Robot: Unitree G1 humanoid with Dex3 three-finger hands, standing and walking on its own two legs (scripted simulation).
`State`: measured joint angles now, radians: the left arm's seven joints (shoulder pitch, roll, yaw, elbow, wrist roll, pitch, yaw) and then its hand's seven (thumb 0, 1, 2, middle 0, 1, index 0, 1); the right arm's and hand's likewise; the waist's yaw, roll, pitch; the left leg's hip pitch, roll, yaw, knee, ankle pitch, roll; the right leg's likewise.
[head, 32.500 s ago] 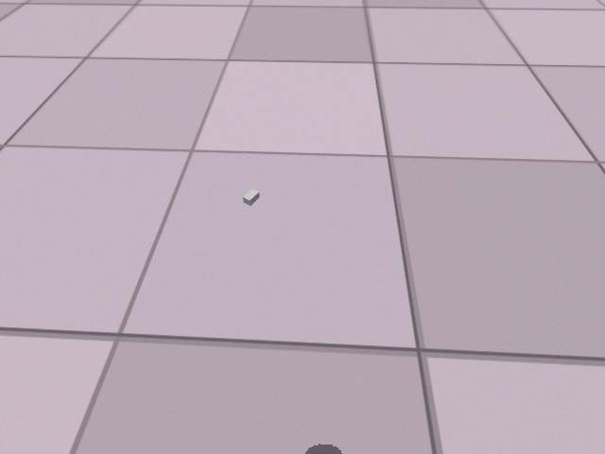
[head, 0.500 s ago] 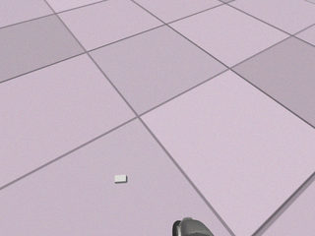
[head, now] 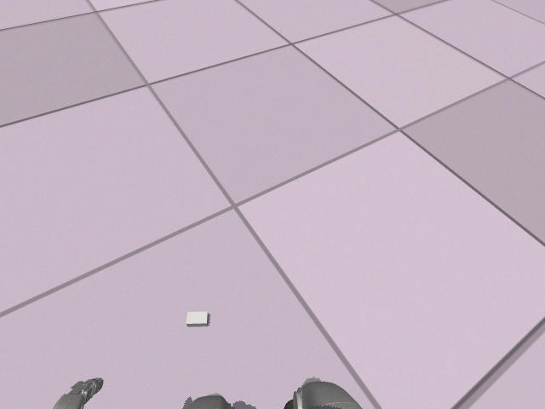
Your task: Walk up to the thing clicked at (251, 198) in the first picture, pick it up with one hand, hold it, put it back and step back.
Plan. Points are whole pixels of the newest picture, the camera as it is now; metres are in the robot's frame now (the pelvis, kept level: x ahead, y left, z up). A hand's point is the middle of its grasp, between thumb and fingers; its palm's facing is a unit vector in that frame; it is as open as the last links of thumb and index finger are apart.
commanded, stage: walk up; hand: left
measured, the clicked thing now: (197, 319) +0.48 +0.23 -0.73
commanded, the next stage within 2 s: none
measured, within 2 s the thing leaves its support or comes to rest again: neither
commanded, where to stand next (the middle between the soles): +0.10 -0.02 m, yaw +2 degrees
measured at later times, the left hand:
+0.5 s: hand out of the picture +0.05 +0.25 -0.13, palm faces -0.05 -0.91 -0.42, open 7.4 cm
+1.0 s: hand out of the picture +0.11 +0.25 -0.13, palm faces -0.08 -0.91 -0.41, open 7.4 cm
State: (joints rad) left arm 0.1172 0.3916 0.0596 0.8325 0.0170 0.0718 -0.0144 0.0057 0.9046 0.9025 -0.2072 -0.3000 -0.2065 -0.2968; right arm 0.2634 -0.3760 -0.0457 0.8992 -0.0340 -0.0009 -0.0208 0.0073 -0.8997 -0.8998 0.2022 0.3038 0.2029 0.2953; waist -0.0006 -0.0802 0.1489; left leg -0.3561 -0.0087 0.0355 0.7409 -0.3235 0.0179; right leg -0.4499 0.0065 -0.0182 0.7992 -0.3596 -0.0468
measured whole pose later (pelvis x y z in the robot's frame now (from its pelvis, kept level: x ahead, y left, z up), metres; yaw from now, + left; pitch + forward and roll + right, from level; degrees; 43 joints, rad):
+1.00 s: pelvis +0.00 -0.02 +0.01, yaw -2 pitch -4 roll -1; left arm 0.16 0.39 0.03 0.95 0.02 -0.04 0.01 0.00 0.91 0.90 -0.21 -0.30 -0.21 -0.30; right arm 0.23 -0.40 -0.03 0.97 0.00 0.02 0.01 0.01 -0.90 -0.90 0.20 0.30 0.20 0.30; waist -0.02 0.03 0.12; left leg -0.31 0.04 -0.07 0.72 -0.40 -0.01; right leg -0.28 0.00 -0.04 0.63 -0.28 -0.01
